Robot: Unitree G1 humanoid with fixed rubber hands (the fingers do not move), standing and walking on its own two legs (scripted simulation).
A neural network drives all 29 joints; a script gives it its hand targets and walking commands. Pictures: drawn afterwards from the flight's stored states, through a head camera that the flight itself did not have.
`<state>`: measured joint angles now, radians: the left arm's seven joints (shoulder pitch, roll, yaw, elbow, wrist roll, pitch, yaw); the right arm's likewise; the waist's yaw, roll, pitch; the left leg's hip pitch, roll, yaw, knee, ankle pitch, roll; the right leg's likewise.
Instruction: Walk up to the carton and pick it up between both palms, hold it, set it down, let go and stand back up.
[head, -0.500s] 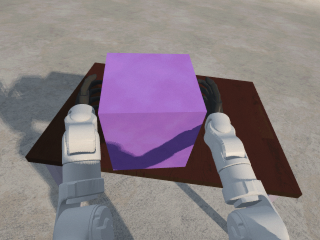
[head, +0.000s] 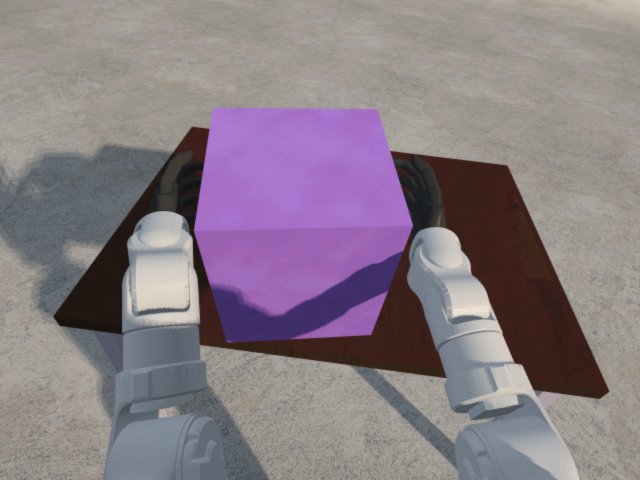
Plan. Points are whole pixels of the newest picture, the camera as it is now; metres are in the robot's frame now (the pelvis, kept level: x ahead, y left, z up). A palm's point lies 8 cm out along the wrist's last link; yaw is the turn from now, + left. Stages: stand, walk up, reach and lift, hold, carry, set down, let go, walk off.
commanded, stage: hold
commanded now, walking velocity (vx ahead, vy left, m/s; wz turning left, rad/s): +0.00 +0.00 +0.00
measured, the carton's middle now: (298, 231) +0.40 +0.01 +0.11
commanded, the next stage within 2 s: none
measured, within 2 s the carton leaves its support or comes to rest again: neither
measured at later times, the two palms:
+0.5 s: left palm (175, 216) +0.36 +0.15 +0.18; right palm (430, 222) +0.36 -0.15 +0.17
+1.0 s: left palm (170, 218) +0.36 +0.16 +0.17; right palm (425, 223) +0.36 -0.14 +0.17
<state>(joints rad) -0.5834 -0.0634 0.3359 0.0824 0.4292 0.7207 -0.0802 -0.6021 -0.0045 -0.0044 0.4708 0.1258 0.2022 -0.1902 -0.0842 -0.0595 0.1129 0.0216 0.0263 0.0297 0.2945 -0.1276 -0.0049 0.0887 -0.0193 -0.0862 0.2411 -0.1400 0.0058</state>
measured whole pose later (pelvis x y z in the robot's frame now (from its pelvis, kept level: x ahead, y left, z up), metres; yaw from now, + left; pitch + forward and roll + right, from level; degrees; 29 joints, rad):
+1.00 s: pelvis +0.00 +0.00 +0.00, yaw +0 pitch -11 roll -1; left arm -0.59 -0.06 0.33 0.08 0.43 0.73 -0.08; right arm -0.61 0.00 -0.02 0.47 0.12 0.20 -0.18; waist -0.09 -0.06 0.12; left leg 0.01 0.03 0.03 0.30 -0.12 -0.01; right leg 0.08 -0.02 -0.09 0.24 -0.14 0.00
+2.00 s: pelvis +0.00 +0.00 +0.00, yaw +0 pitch -11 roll -1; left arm -0.57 -0.07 0.34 0.07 0.43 0.72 -0.08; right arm -0.60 0.00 -0.01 0.47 0.13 0.19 -0.19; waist -0.08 -0.07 0.12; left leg 0.02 0.03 0.03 0.29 -0.13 -0.01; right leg 0.09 -0.01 -0.09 0.24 -0.14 0.00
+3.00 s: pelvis +0.00 +0.00 +0.00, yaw +0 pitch -11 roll -1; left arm -0.58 -0.07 0.34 0.08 0.43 0.71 -0.09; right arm -0.60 0.00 -0.01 0.47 0.12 0.19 -0.19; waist -0.08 -0.06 0.12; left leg 0.02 0.03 0.03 0.29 -0.12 0.00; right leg 0.09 -0.02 -0.09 0.25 -0.14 0.00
